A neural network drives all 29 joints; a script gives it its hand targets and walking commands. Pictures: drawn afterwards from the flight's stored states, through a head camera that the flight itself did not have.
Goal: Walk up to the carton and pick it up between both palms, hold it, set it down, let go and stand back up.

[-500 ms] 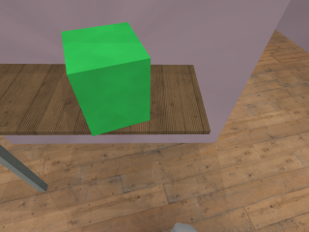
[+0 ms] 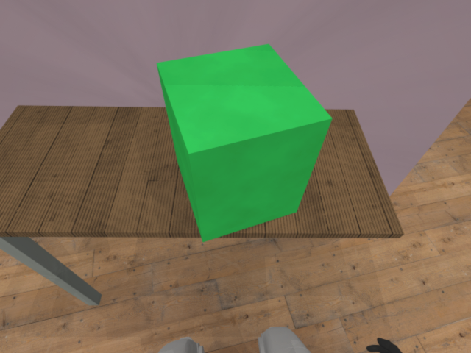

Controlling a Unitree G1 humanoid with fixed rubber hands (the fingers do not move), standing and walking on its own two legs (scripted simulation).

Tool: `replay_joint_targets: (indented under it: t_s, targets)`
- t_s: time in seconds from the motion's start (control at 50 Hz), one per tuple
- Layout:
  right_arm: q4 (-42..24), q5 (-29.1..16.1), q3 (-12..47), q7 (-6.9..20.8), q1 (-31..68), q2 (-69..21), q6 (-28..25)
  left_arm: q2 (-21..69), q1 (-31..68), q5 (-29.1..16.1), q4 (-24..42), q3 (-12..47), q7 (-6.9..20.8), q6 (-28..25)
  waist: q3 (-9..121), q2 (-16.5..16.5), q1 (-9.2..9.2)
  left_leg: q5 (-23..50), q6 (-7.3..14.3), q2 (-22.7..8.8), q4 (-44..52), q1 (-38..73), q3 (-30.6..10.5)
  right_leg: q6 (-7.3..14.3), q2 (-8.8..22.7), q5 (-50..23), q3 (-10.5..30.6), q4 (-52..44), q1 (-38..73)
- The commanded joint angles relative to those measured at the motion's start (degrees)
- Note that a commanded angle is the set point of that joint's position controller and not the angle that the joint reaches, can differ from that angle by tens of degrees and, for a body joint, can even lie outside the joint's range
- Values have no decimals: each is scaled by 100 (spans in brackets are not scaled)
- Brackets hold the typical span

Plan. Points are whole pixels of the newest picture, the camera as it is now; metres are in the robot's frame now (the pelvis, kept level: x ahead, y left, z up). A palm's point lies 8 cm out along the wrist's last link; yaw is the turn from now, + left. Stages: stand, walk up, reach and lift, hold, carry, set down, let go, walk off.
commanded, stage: walk up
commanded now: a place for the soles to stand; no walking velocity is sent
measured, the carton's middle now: (234, 146) +0.45 -0.01 +0.09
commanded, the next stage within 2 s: none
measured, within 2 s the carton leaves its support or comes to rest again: neither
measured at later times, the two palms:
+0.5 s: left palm out of the picture +0.09 +0.34 -0.08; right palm out of the picture +0.08 -0.28 -0.08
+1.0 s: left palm out of the picture +0.07 +0.33 -0.06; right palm out of the picture +0.06 -0.29 -0.09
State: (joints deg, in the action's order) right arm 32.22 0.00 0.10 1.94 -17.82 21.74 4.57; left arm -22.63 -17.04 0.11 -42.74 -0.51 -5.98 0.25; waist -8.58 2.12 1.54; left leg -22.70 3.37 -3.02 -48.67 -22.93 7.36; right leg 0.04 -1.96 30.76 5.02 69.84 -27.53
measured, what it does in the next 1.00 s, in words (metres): steps on the spot: right foot, then right foot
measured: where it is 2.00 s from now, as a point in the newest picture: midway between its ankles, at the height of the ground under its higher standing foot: outside the picture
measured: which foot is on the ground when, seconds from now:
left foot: down 0.00-1.00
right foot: up 0.00-0.14, down 0.16-0.36, up 0.38-0.58, down 0.60-1.00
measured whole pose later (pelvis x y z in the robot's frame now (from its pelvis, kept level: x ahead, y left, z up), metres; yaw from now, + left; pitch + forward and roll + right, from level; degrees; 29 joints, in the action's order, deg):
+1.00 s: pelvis -0.01 +0.02 +0.01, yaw +0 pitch -5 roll +0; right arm 41.0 0.0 0.1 2.8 -15.7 25.3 3.7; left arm -23.1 -16.1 0.1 -43.0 -0.5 -3.8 -0.1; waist -7.0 2.3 1.5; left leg -21.1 1.4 -2.1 -43.4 -18.4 5.4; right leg -1.2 0.4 20.9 4.7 41.9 -15.9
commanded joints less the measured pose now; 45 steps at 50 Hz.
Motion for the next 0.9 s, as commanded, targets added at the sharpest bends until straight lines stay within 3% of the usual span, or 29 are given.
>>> replay_joint_targets:
  t_s: [0.0, 0.06, 0.08, 0.1, 0.14, 0.16, 0.18, 0.2, 0.26, 0.3, 0.34, 0.36, 0.4, 0.46, 0.48, 0.5, 0.54, 0.58, 0.6, 0.62, 0.64, 0.68, 0.72, 0.74, 0.76, 0.78, 0.8, 0.86, 0.88]
  targets:
    - [-532, 228, -629, -220, -27, 1273, -269, -1016, 13, -30, 385, -329, 72, -155, 866, 397, 187, 3023, 660, -1618, 1982, 1686, -1852, -24, 403, 205, -44, -712, -436]
    - [-515, 153, -655, -229, -178, 1367, -223, -1147, 16, 32, 416, -308, 67, -149, 921, 581, 202, 4036, 196, -1600, 1914, 1833, -1613, -53, 299, 139, -565, -1751, 26]
    - [-456, 185, -645, -220, 84, 1360, -213, -1031, -231, 18, 383, -273, 74, -162, 980, 670, 67, 4008, 465, -1594, 1635, 1653, -1244, 1, 373, -238, -659, -2160, 310]
    - [-481, 152, -640, -202, 36, 1407, -182, -1207, -160, 33, 372, -324, 74, -180, 1022, 462, 19, 3934, 182, -1465, 1448, 1351, -1215, 15, 335, -712, -549, -2689, 851]
    - [-460, 113, -665, -150, 352, 1433, -142, -1417, -509, 105, 311, -454, 63, -201, 1024, 735, -326, 2985, -129, -1220, 1042, 733, -1008, 310, 508, -1837, 266, -3509, 1471]
    - [-556, 75, -690, -119, 221, 1337, -160, -1914, -297, 118, 410, -530, 45, -216, 985, -221, -279, 1721, -476, -651, 58, -32, -709, 779, 1455, -2393, 2010, -3861, 1653]
    - [-403, 7, -755, -96, 309, 1255, -59, -1940, -103, 107, 398, -546, 52, -184, 835, -1033, -256, -802, -551, -7, -500, 6, -949, 1616, 2172, -2932, 3082, -4172, 1182]
    - [-440, 67, -704, -151, 431, 1331, -3, -1929, 60, 131, 519, -561, 55, -205, 627, -1197, -357, -1514, -484, -85, -1014, -321, -1208, 1970, 2432, -3150, 3343, -4359, 1133]
    - [-331, 106, -743, -152, 524, 1389, -105, -1849, 122, 191, 584, -562, 53, -251, 708, -905, -333, -1118, -301, -287, -875, -279, -1420, 1687, 2108, -3618, 2815, -4019, 1311]
    - [-7, 38, -679, -134, 153, 1222, -234, -1622, 496, 139, 539, -455, 101, -175, 699, -947, 20, -318, -227, -252, 1293, 718, -1321, 1102, 1641, -3296, 2204, -3535, 879]
    - [138, 27, -751, -142, 20, 1872, -382, -1261, 723, -111, 550, -339, 258, -131, 827, 135, 54, 562, -22, -1493, 2973, 1610, -2658, 59, 386, -1691, 364, -2180, -61]
    - [80, 5, -711, -169, 208, 1830, -457, -1228, 538, -83, 468, -331, 230, -55, 783, 234, 112, 860, 164, -2025, 2960, 1178, -2811, -20, 115, 52, 89, -1860, 78]
    - [281, 49, -579, -213, 286, 1601, -502, -1192, 267, -146, 293, -366, 206, -23, 539, 167, -32, 2170, 381, -1816, 2569, 1396, -2540, 10, 250, 158, 316, -1433, 57]
    - [266, 41, -553, -222, 310, 1517, -408, -1278, 289, -125, 224, -343, 150, -70, 810, 865, 103, 3738, 288, -1490, 2239, 1802, -1637, -20, 416, 236, 53, -1825, 163]
    - [202, 72, -557, -206, 281, 1500, -392, -1171, 332, -70, 228, -328, 162, -113, 896, 742, 82, 4361, 408, -1499, 2050, 1955, -1551, -72, 403, 186, -204, -2068, 257]
    - [237, 72, -545, -186, 294, 1423, -363, -1113, 360, -104, 276, -317, 171, -148, 829, 498, 55, 4200, 556, -1499, 1967, 1563, -1401, -57, 379, -9, -398, -2161, 580]
    - [117, 32, -522, -139, 841, 1439, -293, -1266, -36, -30, 86, -366, 175, -127, 815, 499, -229, 2696, 362, -1272, 1902, 685, -1112, 28, 403, -1304, -338, -3099, 1561]
    - [68, -23, -502, -82, 819, 1387, -263, -1711, 133, 32, 129, -461, 133, -107, 473, 215, -248, 1137, -90, -978, 1577, -164, -1193, 259, 674, -2084, 544, -3623, 1795]
    - [107, -12, -570, -73, 733, 1441, -238, -1941, 130, 49, 246, -520, 145, -156, 683, -426, -205, -113, -206, -344, 913, 90, -943, 772, 1412, -1494, 1954, -4119, 1345]
    - [172, -6, -643, -66, 578, 1486, -153, -1992, 330, 46, 271, -574, 168, -169, 475, -713, -146, -726, -212, -98, 647, 326, -930, 1158, 1818, -440, 2525, -4563, 835]
    - [200, 33, -724, -38, 499, 1556, -115, -2047, 530, 55, 376, -581, 182, -179, 156, -1245, -128, -843, -172, -106, 437, 396, -1023, 1270, 1881, -93, 2737, -4762, 452]
    - [137, 142, -784, 15, 446, 1641, -103, -2047, 422, 126, 463, -593, 98, -201, -69, -972, -118, -433, -140, -261, 303, 256, -1165, 1294, 1966, 255, 2982, -4817, 259]
    - [303, 195, -837, 26, -44, 1644, -198, -1901, 797, 148, 468, -516, 95, -192, 207, -756, 235, -53, -122, -289, 757, 1312, -1506, 1164, 1780, 236, 2636, -4432, -383]
    - [445, 158, -819, 31, -163, 1691, -242, -1662, 794, 111, 470, -412, 108, -231, 83, -235, 302, -99, -147, -414, 1902, 1388, -1546, 855, 1356, -94, 1722, -3890, -352]
    - [366, 248, -813, 44, -72, 1829, -271, -1379, 608, 28, 419, -416, 169, -220, 479, 574, 213, -744, -2, -971, 3010, 1821, -2314, 395, 654, 178, 816, -3180, -666]
    - [399, 171, -842, 60, 134, 1928, -335, -1414, 593, -130, 445, -391, 173, -193, 403, 295, 150, -1002, 62, -1473, 3436, 1567, -2746, 111, 97, -479, -218, -2388, -281]
    - [361, 132, -774, 31, 375, 1870, -342, -1461, 273, -93, 278, -407, 146, -149, 379, 368, 92, -863, 453, -1796, 3430, 991, -2856, 124, 107, -53, -198, -1825, 122]
    - [356, 163, -613, -23, 633, 1570, -346, -1382, -29, -103, 237, -401, 172, -214, 482, 522, -19, 21, 643, -1492, 2909, 840, -2008, 183, 313, -13, -119, -1907, 558]
    - [374, 180, -595, -23, 806, 1516, -308, -1295, -327, -91, 169, -382, 176, -242, 684, 568, -162, 134, 599, -1369, 2545, 820, -1783, 236, 401, -342, -169, -2876, 946]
